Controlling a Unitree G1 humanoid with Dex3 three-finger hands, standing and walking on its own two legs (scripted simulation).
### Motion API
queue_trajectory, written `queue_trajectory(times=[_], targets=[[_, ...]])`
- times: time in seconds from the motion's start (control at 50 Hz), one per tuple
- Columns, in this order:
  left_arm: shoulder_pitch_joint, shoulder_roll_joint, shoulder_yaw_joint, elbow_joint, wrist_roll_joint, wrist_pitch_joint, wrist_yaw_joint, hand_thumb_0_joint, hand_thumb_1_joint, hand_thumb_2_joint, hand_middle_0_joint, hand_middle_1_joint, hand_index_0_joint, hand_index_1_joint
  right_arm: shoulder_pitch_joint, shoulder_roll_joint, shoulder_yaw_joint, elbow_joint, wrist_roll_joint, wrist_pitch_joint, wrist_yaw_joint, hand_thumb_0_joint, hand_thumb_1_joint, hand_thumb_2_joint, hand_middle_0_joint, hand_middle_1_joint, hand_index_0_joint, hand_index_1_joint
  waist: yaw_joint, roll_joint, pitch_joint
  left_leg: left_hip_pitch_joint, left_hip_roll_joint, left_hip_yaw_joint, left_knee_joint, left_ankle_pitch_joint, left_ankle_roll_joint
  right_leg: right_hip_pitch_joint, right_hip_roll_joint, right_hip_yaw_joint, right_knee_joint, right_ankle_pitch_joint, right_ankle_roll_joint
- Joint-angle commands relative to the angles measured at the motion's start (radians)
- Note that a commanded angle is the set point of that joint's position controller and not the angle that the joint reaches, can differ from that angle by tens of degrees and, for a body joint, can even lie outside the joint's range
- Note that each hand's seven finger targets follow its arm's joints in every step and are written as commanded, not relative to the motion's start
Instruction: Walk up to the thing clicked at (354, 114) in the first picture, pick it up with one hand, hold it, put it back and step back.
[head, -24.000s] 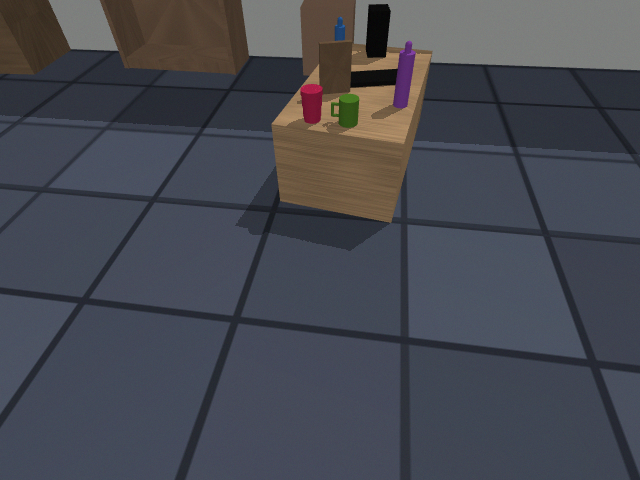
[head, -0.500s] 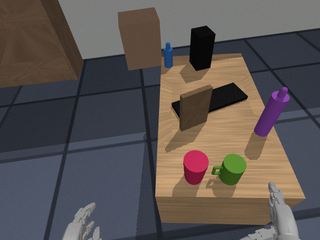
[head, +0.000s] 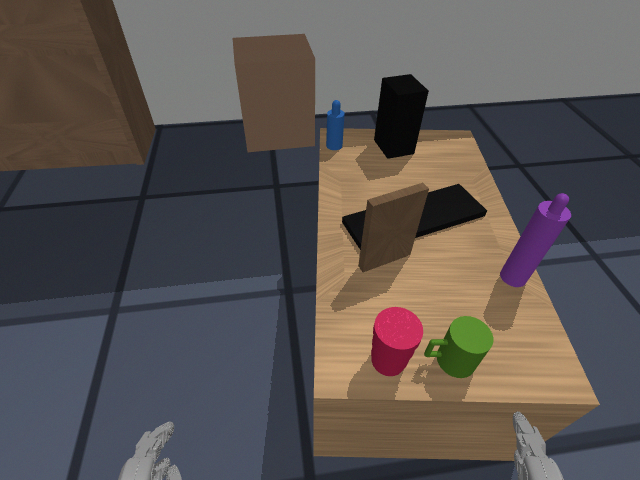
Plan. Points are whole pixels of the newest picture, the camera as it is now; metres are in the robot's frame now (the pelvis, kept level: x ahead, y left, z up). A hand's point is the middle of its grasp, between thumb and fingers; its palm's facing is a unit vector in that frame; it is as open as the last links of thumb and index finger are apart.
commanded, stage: home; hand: right
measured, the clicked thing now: (455, 347) +0.46 -0.25 -0.25
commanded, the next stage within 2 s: stand in 1.74 s
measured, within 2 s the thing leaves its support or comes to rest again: neither
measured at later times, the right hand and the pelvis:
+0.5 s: hand out of the picture +0.18 -0.20 -0.06, palm faces +0.11 +0.96 -0.27, open 17.4 cm; pelvis +0.01 -0.02 +0.00, yaw +1 degrees
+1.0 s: hand out of the picture +0.09 -0.28 -0.11, palm faces -0.03 +0.93 -0.38, open 17.4 cm; pelvis +0.01 -0.04 +0.03, yaw +1 degrees
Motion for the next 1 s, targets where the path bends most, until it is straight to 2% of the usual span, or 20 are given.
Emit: queue_trajectory(times=[0.0,0.08,0.1,0.18,0.22,0.32,0.34,0.44,0.54,0.56,0.58,0.6,0.64,0.68,0.72,0.76,0.84,0.86,0.94,0.98], targets=[[-0.084,0.097,0.037,-0.159,0.009,-0.068,0.016,0.0,0.897,0.902,-0.201,-0.302,-0.2,-0.302,-0.036,-0.137,-0.074,-0.167,0.002,-0.034,-0.011,0.0,0.545,-0.055,0.052,0.053,0.052,0.053,0.002,0.078,-0.037,-0.044,0.029,-0.078,-0.243,0.185,-0.042,0.122,0.041,-0.044,-0.08,0.089,-0.047],[-0.082,0.104,0.041,-0.156,0.011,-0.083,0.018,0.0,0.897,0.903,-0.201,-0.303,-0.201,-0.303,-0.046,-0.146,-0.087,-0.2,0.001,-0.028,-0.013,0.0,0.567,-0.042,0.05,0.049,0.05,0.049,-0.001,0.046,-0.072,-0.025,0.018,-0.067,-0.225,0.213,-0.037,0.153,0.036,-0.04,-0.095,0.104,-0.046],[-0.082,0.105,0.038,-0.156,0.011,-0.085,0.019,0.0,0.897,0.903,-0.201,-0.303,-0.201,-0.303,-0.05,-0.143,-0.075,-0.199,0.002,-0.025,-0.013,0.0,0.576,-0.036,0.049,0.047,0.049,0.047,0.002,0.031,-0.05,-0.034,0.015,-0.061,-0.223,0.203,-0.034,0.15,0.035,-0.039,-0.103,0.094,-0.045],[-0.076,0.109,0.044,-0.148,0.013,-0.095,0.021,0.0,0.897,0.903,-0.201,-0.303,-0.201,-0.303,-0.03,-0.109,-0.052,-0.196,-0.001,-0.013,-0.013,0.0,0.54,-0.057,0.052,0.053,0.052,0.053,0.007,0.045,-0.097,-0.007,0.001,-0.034,-0.199,0.278,-0.033,0.181,0.032,-0.039,-0.101,0.148,-0.049],[-0.073,0.11,0.044,-0.142,0.014,-0.097,0.021,0.0,0.897,0.903,-0.201,-0.304,-0.201,-0.304,-0.023,-0.099,-0.042,-0.188,-0.003,-0.004,-0.012,0.0,0.548,-0.052,0.051,0.052,0.051,0.052,0.007,0.015,-0.095,-0.018,-0.006,-0.022,-0.188,0.264,-0.025,0.192,0.029,-0.035,-0.112,0.151,-0.044],[-0.079,0.11,0.046,-0.134,0.016,-0.103,0.024,0.0,0.897,0.903,-0.201,-0.304,-0.201,-0.304,-0.028,-0.126,-0.07,-0.205,-0.007,0.009,-0.017,0.0,0.541,-0.055,0.052,0.053,0.052,0.053,-0.006,0.024,-0.127,0.007,-0.014,-0.008,-0.175,0.315,-0.025,0.206,0.025,-0.029,-0.107,0.211,-0.042],[-0.071,0.114,0.049,-0.133,0.016,-0.103,0.025,0.0,0.897,0.903,-0.201,-0.304,-0.201,-0.304,-0.02,-0.116,-0.059,-0.189,-0.009,0.015,-0.015,0.0,0.552,-0.049,0.051,0.051,0.051,0.051,0.004,0.051,-0.134,0.005,-0.013,-0.01,-0.172,0.348,-0.03,0.217,0.024,-0.03,-0.096,0.237,-0.047],[-0.078,0.111,0.046,-0.131,0.021,-0.109,0.026,0.0,0.897,0.903,-0.201,-0.305,-0.201,-0.305,-0.034,-0.119,-0.059,-0.192,-0.011,0.028,-0.017,0.0,0.565,-0.041,0.049,0.048,0.049,0.048,-0.006,0.005,-0.086,-0.003,-0.016,-0.003,-0.186,0.238,-0.015,0.192,0.024,-0.027,-0.134,0.156,-0.037],[-0.077,0.115,0.047,-0.131,0.021,-0.114,0.027,0.0,0.898,0.903,-0.201,-0.305,-0.201,-0.305,-0.038,-0.108,-0.047,-0.215,-0.009,0.039,-0.017,0.0,0.555,-0.047,0.05,0.05,0.05,0.05,-0.007,-0.025,-0.098,0.005,-0.023,0.006,-0.174,0.278,-0.009,0.218,0.014,-0.02,-0.137,0.221,-0.029],[-0.073,0.112,0.045,-0.129,0.023,-0.116,0.025,0.0,0.898,0.903,-0.201,-0.305,-0.201,-0.305,-0.035,-0.098,-0.044,-0.189,-0.011,0.042,-0.017,0.0,0.554,-0.047,0.05,0.05,0.05,0.05,-0.002,0.001,-0.092,0.008,-0.025,0.011,-0.173,0.273,-0.011,0.216,0.013,-0.016,-0.142,0.218,-0.03],[-0.145,0.229,0.064,0.075,0.154,-0.063,-0.03,0.0,0.898,0.904,-0.201,-0.306,-0.201,-0.306,-0.136,-0.285,-0.097,0.162,-0.117,-0.038,0.033,0.0,0.541,-0.054,0.051,0.052,0.051,0.052,-0.034,-0.044,0.009,0.094,0.054,-0.086,-0.209,0.286,0.01,0.278,-0.02,0.057,-0.173,0.332,-0.08],[-0.107,0.228,0.082,0.095,0.152,-0.04,-0.052,0.0,0.898,0.904,-0.201,-0.306,-0.201,-0.306,-0.108,-0.283,-0.108,0.218,-0.119,-0.07,0.057,0.0,0.564,-0.04,0.049,0.048,0.049,0.048,-0.022,-0.043,-0.021,0.115,0.058,-0.084,-0.199,0.301,0.025,0.302,-0.023,0.054,-0.18,0.35,-0.087],[-0.129,0.223,0.078,0.095,0.134,-0.025,-0.072,0.0,0.898,0.904,-0.201,-0.307,-0.201,-0.306,-0.13,-0.283,-0.104,0.251,-0.109,-0.107,0.08,0.0,0.565,-0.039,0.048,0.048,0.048,0.048,-0.012,0.005,-0.019,0.102,0.065,-0.091,-0.234,0.275,0.024,0.308,-0.036,0.074,-0.199,0.303,-0.1],[-0.15,0.233,0.075,0.12,0.102,-0.02,-0.092,0.0,0.898,0.904,-0.201,-0.306,-0.201,-0.306,-0.15,-0.276,-0.093,0.314,-0.084,-0.129,0.098,0.0,0.524,-0.064,0.053,0.055,0.053,0.055,-0.004,0.029,-0.029,0.134,0.07,-0.102,-0.257,0.265,0.019,0.33,-0.031,0.068,-0.231,0.241,-0.089],[-0.14,0.23,0.073,0.157,0.085,-0.016,-0.106,0.0,0.898,0.904,-0.201,-0.306,-0.201,-0.306,-0.183,-0.273,-0.09,0.375,-0.065,-0.136,0.104,0.0,0.572,-0.036,0.048,0.047,0.048,0.047,-0.004,0.042,-0.048,0.162,0.076,-0.108,-0.26,0.285,0.012,0.349,-0.03,0.077,-0.257,0.269,-0.076],[-0.154,0.217,0.068,0.213,0.085,-0.007,-0.113,0.0,0.898,0.904,-0.201,-0.307,-0.201,-0.306,-0.193,-0.255,-0.077,0.447,-0.064,-0.14,0.105,0.0,0.553,-0.046,0.05,0.05,0.05,0.05,-0.006,0.027,-0.018,0.183,0.086,-0.113,-0.308,0.261,0.008,0.346,-0.023,0.071,-0.282,0.217,-0.069],[-0.165,0.232,0.071,0.286,0.083,-0.001,-0.117,0.0,0.898,0.904,-0.201,-0.307,-0.201,-0.306,-0.21,-0.291,-0.077,0.555,-0.066,-0.146,0.1,0.0,0.546,-0.051,0.05,0.051,0.05,0.051,-0.008,0.033,0.022,0.207,0.102,-0.124,-0.363,0.292,0.01,0.381,-0.025,0.075,-0.338,0.246,-0.069],[-0.157,0.245,0.075,0.308,0.085,-0.001,-0.119,0.0,0.898,0.904,-0.201,-0.306,-0.201,-0.306,-0.22,-0.298,-0.08,0.578,-0.066,-0.145,0.1,0.0,0.547,-0.05,0.05,0.051,0.05,0.051,-0.004,0.018,0.042,0.204,0.096,-0.12,-0.37,0.252,0.008,0.378,-0.032,0.086,-0.38,0.21,-0.07],[-0.164,0.263,0.077,0.38,0.075,-0.001,-0.118,0.0,0.898,0.904,-0.201,-0.306,-0.201,-0.306,-0.216,-0.32,-0.075,0.672,-0.059,-0.149,0.092,0.0,0.54,-0.054,0.051,0.052,0.051,0.052,-0.011,0.018,0.033,0.277,0.105,-0.108,-0.394,0.373,0.003,0.441,-0.048,0.103,-0.424,0.346,-0.076],[-0.161,0.273,0.076,0.418,0.071,0.002,-0.119,0.0,0.898,0.904,-0.201,-0.307,-0.201,-0.306,-0.214,-0.322,-0.07,0.716,-0.056,-0.147,0.091,0.0,0.534,-0.058,0.051,0.053,0.052,0.053,-0.013,0.023,0.057,0.281,0.106,-0.11,-0.433,0.353,0.0,0.458,-0.047,0.103,-0.461,0.315,-0.072]])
